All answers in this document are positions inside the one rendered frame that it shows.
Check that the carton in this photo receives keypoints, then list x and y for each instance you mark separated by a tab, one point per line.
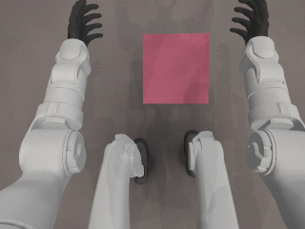
176	68

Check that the left robot forearm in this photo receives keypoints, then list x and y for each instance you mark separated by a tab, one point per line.
65	93

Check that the left robot hand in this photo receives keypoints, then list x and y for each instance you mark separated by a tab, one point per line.
77	28

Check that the left robot upper arm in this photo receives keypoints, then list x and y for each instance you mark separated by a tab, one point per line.
49	157

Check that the robot left shin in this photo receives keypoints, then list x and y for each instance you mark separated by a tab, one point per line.
140	169

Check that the robot right thigh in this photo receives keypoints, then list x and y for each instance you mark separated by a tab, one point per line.
214	200

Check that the right robot upper arm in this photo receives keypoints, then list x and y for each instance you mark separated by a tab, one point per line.
279	158

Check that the right robot forearm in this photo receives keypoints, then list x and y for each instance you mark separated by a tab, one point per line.
266	89

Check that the right robot hand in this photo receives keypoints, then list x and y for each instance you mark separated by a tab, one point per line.
258	24

